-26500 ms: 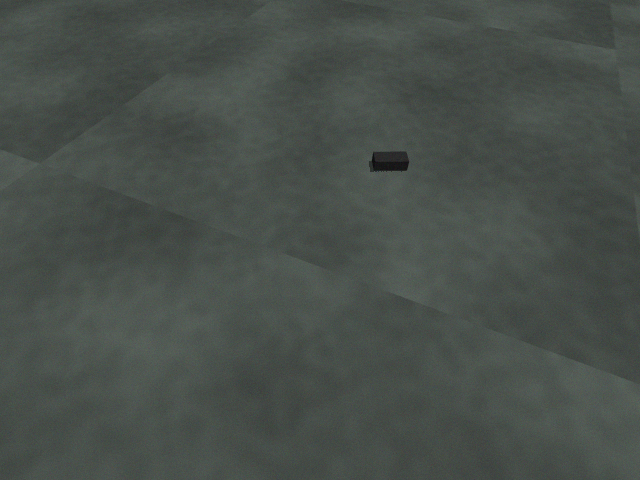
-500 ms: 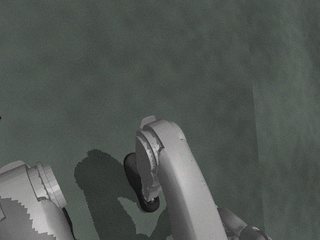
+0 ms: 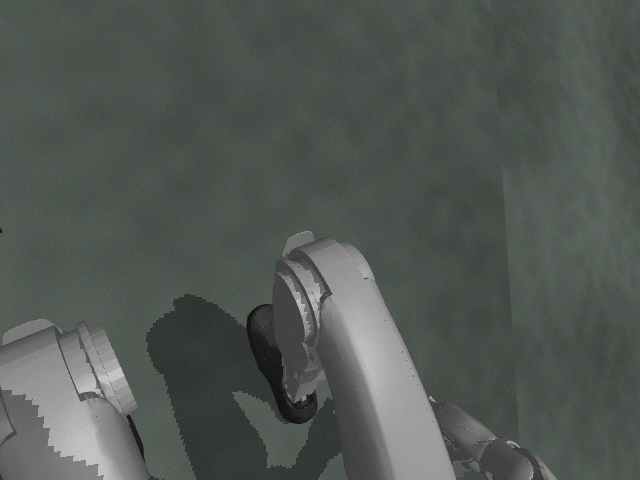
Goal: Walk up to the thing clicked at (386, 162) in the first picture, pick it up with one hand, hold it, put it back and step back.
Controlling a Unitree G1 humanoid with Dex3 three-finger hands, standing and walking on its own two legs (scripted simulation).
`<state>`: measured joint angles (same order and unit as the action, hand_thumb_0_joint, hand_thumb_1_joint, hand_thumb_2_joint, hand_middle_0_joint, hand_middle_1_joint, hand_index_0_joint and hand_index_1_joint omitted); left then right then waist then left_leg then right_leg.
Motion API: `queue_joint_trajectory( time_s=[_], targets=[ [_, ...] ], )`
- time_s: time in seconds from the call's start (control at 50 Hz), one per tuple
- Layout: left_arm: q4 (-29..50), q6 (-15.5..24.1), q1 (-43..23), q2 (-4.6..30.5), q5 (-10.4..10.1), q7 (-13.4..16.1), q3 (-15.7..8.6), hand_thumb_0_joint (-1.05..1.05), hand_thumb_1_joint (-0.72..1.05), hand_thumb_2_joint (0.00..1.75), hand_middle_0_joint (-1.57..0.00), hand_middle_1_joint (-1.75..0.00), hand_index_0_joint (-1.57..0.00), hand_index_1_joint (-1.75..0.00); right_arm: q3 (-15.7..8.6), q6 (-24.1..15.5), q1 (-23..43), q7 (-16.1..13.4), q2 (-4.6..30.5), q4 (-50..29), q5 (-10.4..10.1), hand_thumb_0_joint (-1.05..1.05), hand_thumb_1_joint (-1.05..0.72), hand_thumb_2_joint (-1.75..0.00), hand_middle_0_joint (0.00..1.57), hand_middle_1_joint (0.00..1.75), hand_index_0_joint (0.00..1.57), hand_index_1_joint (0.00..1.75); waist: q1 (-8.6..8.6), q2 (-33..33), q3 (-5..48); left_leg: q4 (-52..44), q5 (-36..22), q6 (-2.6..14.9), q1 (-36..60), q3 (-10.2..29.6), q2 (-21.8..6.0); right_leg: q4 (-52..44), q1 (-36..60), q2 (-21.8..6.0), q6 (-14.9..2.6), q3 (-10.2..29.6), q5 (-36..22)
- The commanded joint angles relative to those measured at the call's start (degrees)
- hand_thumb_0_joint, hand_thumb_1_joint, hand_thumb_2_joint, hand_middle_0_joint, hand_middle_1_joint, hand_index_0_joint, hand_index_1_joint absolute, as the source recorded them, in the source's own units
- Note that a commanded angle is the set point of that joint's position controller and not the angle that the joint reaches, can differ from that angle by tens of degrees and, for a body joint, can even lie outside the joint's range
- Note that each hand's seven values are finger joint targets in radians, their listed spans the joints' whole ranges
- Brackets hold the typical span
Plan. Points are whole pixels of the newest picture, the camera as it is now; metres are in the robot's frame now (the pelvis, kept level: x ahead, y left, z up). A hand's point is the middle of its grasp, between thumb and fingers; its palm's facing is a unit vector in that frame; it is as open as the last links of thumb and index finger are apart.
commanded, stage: open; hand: left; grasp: from above
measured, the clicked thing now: out of the picture +0.44 +0.31 -0.27
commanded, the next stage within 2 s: withdraw in 0.24 s
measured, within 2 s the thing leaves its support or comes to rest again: neither
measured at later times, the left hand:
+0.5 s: hand out of the picture +0.44 +0.31 -0.24, palm faces -0.41 -0.13 -0.90, open 13.9 cm
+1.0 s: hand out of the picture +0.41 +0.33 -0.08, palm faces -0.50 -0.13 -0.85, open 14.0 cm
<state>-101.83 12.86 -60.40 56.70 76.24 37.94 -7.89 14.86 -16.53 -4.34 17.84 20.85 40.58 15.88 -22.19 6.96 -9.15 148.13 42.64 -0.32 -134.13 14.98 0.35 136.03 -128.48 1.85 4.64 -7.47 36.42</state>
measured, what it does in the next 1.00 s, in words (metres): rises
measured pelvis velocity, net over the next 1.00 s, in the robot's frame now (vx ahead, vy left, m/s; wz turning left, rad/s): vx -0.01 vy -0.01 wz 0.13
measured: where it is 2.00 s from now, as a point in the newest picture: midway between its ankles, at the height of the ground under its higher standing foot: (216, 432)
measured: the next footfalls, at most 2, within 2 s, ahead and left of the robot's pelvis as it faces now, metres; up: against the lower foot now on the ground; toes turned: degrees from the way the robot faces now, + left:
none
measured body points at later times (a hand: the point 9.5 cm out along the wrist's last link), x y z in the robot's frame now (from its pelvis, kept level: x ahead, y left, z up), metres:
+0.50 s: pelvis -0.01 +0.00 +0.00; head +0.26 +0.13 +0.34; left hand +0.45 +0.32 -0.19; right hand +0.04 -0.26 -0.05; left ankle +0.06 +0.12 -0.26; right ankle +0.12 -0.13 -0.26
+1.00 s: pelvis -0.01 -0.01 +0.06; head +0.21 +0.06 +0.45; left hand +0.43 +0.33 -0.03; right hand +0.12 -0.27 -0.05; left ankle +0.06 +0.12 -0.26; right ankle +0.12 -0.13 -0.26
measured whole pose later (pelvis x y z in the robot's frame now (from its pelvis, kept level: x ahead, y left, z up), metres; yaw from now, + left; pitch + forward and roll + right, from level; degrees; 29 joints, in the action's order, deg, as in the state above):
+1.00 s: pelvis -0.01 -0.01 +0.06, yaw +7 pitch +32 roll -8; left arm -77.5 5.9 -54.7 39.1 63.1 11.6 2.1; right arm 4.1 -4.4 -6.8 13.2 18.7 39.1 5.9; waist -12.0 -2.5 3.1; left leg 133.7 38.9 -0.2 -127.5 7.5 0.3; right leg 127.5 -124.4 -0.7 3.2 -2.2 35.8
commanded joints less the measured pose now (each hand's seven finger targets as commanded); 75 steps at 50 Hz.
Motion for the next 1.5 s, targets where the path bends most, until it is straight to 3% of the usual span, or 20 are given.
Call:
queue_joint_trajectory(
  time_s=[0.0,0.22,0.42,0.44,0.52,0.56,0.58,0.6,0.68,0.72,0.84,0.88,0.94,1.0,1.1,1.22,1.34,1.38,1.42,1.48],
  targets=[
    [5.8,0.4,-12.7,12.1,-1.4,0.8,-0.5,0.00,-0.48,0.96,-0.12,-0.95,-0.11,-0.95,-5.6,0.5,-12.1,-0.6,18.6,1.2,-0.2,0.00,-0.89,-0.90,0.20,0.30,0.20,0.30,-2.93,-30.5,36.7,-17.0,-15.3,0.48,27.9,-6.8,-1.3,-10.1,21.0,2.1,-5.37,-7.8,-15.1],
    [7.1,3.4,-12.2,11.7,-1.1,-0.2,0.8,0.00,-0.50,1.01,-0.07,-1.01,-0.07,-1.01,-4.4,2.3,-12.0,-1.3,17.7,0.3,-0.5,0.00,-0.89,-0.90,0.20,0.30,0.20,0.30,-3.05,-29.9,36.0,-17.1,-15.5,0.27,28.7,-6.1,-1.5,-9.8,20.0,2.2,-5.47,-8.5,-14.6],
    [6.6,2.0,-14.5,13.4,0.2,3.6,0.6,0.00,-0.48,0.97,-0.08,-1.00,-0.09,-0.99,-5.0,1.7,-11.4,-2.0,19.0,-0.8,0.0,0.00,-0.90,-0.90,0.20,0.30,0.20,0.30,-3.36,-29.7,34.2,-18.3,-10.3,0.32,27.5,-6.6,-1.6,-11.2,19.5,2.3,-5.43,-7.9,-11.2],
    [8.8,1.6,-15.8,12.5,0.0,3.9,1.0,0.00,-0.49,0.98,-0.07,-1.01,-0.08,-0.99,-5.3,1.4,-11.3,-1.9,19.1,-0.7,-0.2,0.00,-0.90,-0.90,0.20,0.30,0.20,0.30,-2.86,-30.3,35.0,-18.9,-10.5,0.13,28.1,-6.3,-1.6,-11.0,18.4,2.1,-5.46,-8.0,-11.2],
    [15.5,-1.0,-17.6,15.5,-0.9,4.0,-3.1,0.00,-0.50,0.98,-0.07,-0.99,-0.08,-0.99,-7.5,0.3,-12.2,-0.9,19.1,-0.3,-1.0,0.00,-0.90,-0.90,0.20,0.30,0.20,0.30,-1.16,-36.3,41.4,-19.5,-13.2,-0.61,33.6,-6.3,-1.8,-9.7,17.9,1.5,-5.65,-7.6,-13.7],
    [23.6,-2.5,-15.1,15.6,-2.5,3.2,-5.3,0.00,-0.51,0.99,-0.08,-0.98,-0.08,-0.98,-9.0,0.7,-11.7,-0.4,18.0,-0.7,-2.0,0.00,-0.90,-0.90,0.20,0.30,0.20,0.30,2.91,-42.2,49.9,-21.1,-16.9,-1.46,38.9,-6.8,-1.7,-9.1,19.1,1.3,-6.34,-7.0,-15.8],
    [25.2,-3.5,-12.1,11.8,-3.4,2.2,-4.0,0.00,-0.52,0.99,-0.08,-0.97,-0.08,-0.98,-9.9,1.0,-11.9,-0.1,16.7,0.1,-2.6,0.00,-0.90,-0.90,0.20,0.30,0.20,0.30,4.27,-45.1,52.0,-22.0,-18.4,-1.75,40.6,-7.3,-1.3,-8.8,18.0,1.1,-6.62,-6.9,-16.3],
    [24.0,-4.4,-10.2,8.4,-4.5,1.2,-1.9,0.00,-0.52,0.99,-0.08,-0.97,-0.07,-0.98,-10.2,1.3,-11.4,0.4,16.0,0.5,-3.0,0.00,-0.90,-0.90,0.20,0.30,0.20,0.30,3.77,-44.3,50.0,-21.8,-18.0,-1.59,39.1,-7.9,-1.4,-9.3,16.7,1.5,-6.66,-6.6,-16.1],
    [34.5,-8.3,-8.9,5.6,-7.3,-4.1,-0.6,0.00,-0.52,0.99,-0.08,-0.97,-0.08,-0.98,-13.8,4.6,-12.3,0.3,14.9,0.6,-7.0,0.00,-0.90,-0.90,0.20,0.30,0.20,0.30,7.96,-42.0,56.8,-23.6,-20.5,-0.20,37.2,-10.8,-0.7,-12.7,18.4,1.7,-7.15,-3.8,-18.1],
    [31.1,-10.2,-7.0,-2.9,-8.8,-8.5,4.2,0.00,-0.50,0.99,-0.08,-0.98,-0.08,-0.98,-14.6,6.3,-14.1,0.1,13.5,2.2,-7.9,0.00,-0.90,-0.90,0.20,0.30,0.20,0.30,6.28,-35.0,50.1,-24.8,-17.6,0.60,31.6,-11.6,-0.4,-15.0,17.9,1.7,-6.94,-3.1,-16.0],
    [29.7,-10.4,-7.4,-12.2,-14.6,-21.5,10.1,0.00,-0.50,1.01,-0.09,-1.01,-0.08,-1.01,-16.5,10.8,-16.8,-2.5,13.0,0.2,-9.8,0.00,-0.90,-0.90,0.20,0.30,0.20,0.30,3.76,-18.0,42.1,-29.0,-10.7,2.09,25.6,-9.7,0.5,-19.5,20.4,0.8,-6.76,-2.1,-9.8],
    [30.4,-8.7,-8.1,-12.2,-15.0,-24.6,11.0,0.00,-0.52,1.02,-0.09,-1.02,-0.08,-1.03,-16.5,11.6,-16.5,-4.1,12.8,-0.6,-10.3,0.00,-0.90,-0.90,0.20,0.30,0.20,0.30,3.64,-15.4,41.0,-29.8,-8.8,2.05,25.6,-9.3,0.8,-20.8,21.7,0.4,-6.72,-1.8,-7.8],
    [30.6,-5.5,-9.5,-7.0,-13.1,-26.8,9.1,0.00,-0.51,1.02,-0.09,-1.02,-0.08,-1.03,-15.9,12.8,-15.9,-6.5,12.2,-2.0,-10.2,0.00,-0.90,-0.90,0.20,0.30,0.20,0.30,5.41,-11.8,41.1,-28.1,-7.7,2.31,22.9,-11.4,1.7,-22.4,24.0,0.0,-6.80,-0.2,-5.3],
    [30.2,-1.0,-9.4,-1.3,-10.5,-25.3,5.2,0.00,-0.52,1.03,-0.09,-1.01,-0.08,-1.03,-14.6,13.7,-14.5,-8.4,11.0,-2.8,-9.6,0.00,-0.90,-0.90,0.20,0.30,0.20,0.30,7.06,-10.8,41.1,-25.7,-6.7,2.39,20.6,-13.1,2.1,-22.9,25.0,0.0,-6.63,1.0,-2.4],
    [31.2,5.0,-13.6,4.4,-4.3,-19.3,1.5,0.00,-0.52,1.02,-0.08,-1.01,-0.07,-1.02,-13.2,14.5,-13.0,-9.8,10.4,-3.0,-8.6,0.00,-0.90,-0.90,0.20,0.30,0.20,0.30,8.20,-19.8,46.9,-25.2,-7.3,1.83,25.2,-13.4,1.9,-19.8,21.4,0.1,-6.96,1.1,-1.9],
    [23.5,5.9,-19.6,1.8,-0.7,-11.1,3.3,0.00,-0.51,1.00,-0.07,-1.01,-0.07,-1.01,-13.4,13.5,-15.0,-10.5,11.0,-0.8,-6.6,0.00,-0.89,-0.90,0.20,0.30,0.20,0.30,4.73,-25.5,46.0,-25.4,-6.0,1.28,28.6,-12.3,1.4,-17.8,15.6,0.2,-7.11,-0.6,-1.6],
    [28.2,0.7,-21.6,2.1,-1.7,-7.0,1.7,0.00,-0.50,0.99,-0.07,-1.01,-0.08,-1.00,-15.5,11.6,-17.4,-10.2,12.4,0.8,-6.3,0.00,-0.90,-0.90,0.20,0.30,0.20,0.30,4.78,-32.6,54.5,-26.6,-11.7,0.63,37.3,-11.9,1.1,-14.4,13.4,-0.9,-6.60,-2.7,-9.1],
    [29.9,-1.8,-20.0,3.1,-3.1,-7.0,0.7,0.00,-0.50,0.98,-0.07,-1.00,-0.08,-0.99,-16.2,11.5,-17.6,-9.9,12.5,0.7,-6.8,0.00,-0.90,-0.90,0.20,0.30,0.20,0.30,6.20,-33.8,57.8,-27.3,-14.1,0.52,38.7,-12.3,1.0,-14.6,14.9,-1.0,-6.94,-2.2,-11.5],
    [28.1,-4.3,-14.6,2.9,-3.9,-8.1,0.0,0.00,-0.34,0.92,-0.23,-0.84,-0.22,-0.83,-16.6,11.6,-18.3,-9.4,12.2,0.7,-7.5,0.00,-0.88,-0.89,0.20,0.30,0.20,0.30,7.72,-32.9,57.2,-28.5,-15.0,0.58,37.6,-12.8,1.1,-15.3,16.3,-1.3,-7.27,-1.7,-12.2],
    [30.6,-7.5,-11.2,2.7,-6.4,-11.4,-0.9,0.00,-0.13,0.89,-0.24,-0.62,-0.21,-0.64,-17.4,12.4,-18.8,-8.9,11.4,0.4,-8.7,0.00,-0.89,-0.90,0.20,0.30,0.20,0.30,10.39,-32.6,60.2,-30.5,-17.2,0.78,39.5,-13.2,1.2,-16.7,19.5,-1.1,-7.63,-0.8,-13.6]
  ],
)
